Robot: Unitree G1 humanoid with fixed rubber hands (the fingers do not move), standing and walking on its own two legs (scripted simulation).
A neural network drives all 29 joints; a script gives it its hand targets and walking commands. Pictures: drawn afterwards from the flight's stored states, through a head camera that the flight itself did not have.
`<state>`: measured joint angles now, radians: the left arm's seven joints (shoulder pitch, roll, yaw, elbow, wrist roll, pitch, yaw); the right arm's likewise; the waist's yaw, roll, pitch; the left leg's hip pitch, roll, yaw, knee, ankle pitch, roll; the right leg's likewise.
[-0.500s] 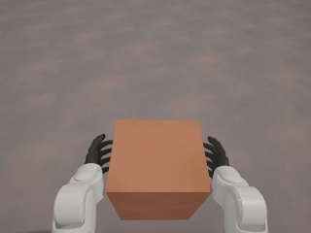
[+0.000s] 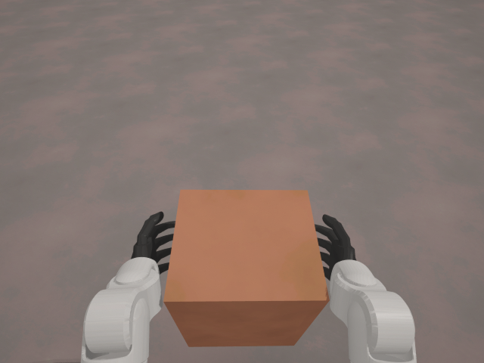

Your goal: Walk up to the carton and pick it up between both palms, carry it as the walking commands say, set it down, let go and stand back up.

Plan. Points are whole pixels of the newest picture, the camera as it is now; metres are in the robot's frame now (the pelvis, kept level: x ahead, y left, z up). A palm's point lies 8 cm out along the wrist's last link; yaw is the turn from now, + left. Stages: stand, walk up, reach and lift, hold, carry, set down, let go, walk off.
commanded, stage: carry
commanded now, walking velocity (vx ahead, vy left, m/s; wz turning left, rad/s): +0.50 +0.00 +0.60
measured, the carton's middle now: (242, 275) +0.27 -0.01 +0.03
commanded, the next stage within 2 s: none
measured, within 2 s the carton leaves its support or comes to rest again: neither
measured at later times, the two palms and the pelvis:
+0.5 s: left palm (135, 263) +0.26 +0.14 +0.10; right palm (314, 217) +0.32 -0.13 +0.10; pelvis +0.06 -0.05 +0.01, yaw +15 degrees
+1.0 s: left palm (61, 193) +0.42 +0.31 +0.07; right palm (199, 143) +0.55 +0.07 +0.07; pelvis +0.26 +0.07 +0.01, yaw +29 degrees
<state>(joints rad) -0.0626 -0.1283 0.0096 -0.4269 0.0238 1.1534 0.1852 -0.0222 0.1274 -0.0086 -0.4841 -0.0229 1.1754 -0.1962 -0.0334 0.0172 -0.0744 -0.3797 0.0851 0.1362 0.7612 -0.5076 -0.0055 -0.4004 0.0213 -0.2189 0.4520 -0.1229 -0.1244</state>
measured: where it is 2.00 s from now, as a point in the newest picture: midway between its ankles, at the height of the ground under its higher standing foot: (133, 274)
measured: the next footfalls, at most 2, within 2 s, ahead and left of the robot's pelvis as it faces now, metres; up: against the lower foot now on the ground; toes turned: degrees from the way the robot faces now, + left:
left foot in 0.08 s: +0.00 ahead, +0.08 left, +0.00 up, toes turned +14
right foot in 0.34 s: +0.11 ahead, -0.16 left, +0.00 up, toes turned +1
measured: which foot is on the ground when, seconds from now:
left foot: up 0.00-0.06, down 0.08-0.34, up 0.36-0.74, down 0.76-1.00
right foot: down 0.00-0.12, up 0.14-0.32, down 0.34-0.78, up 0.80-1.00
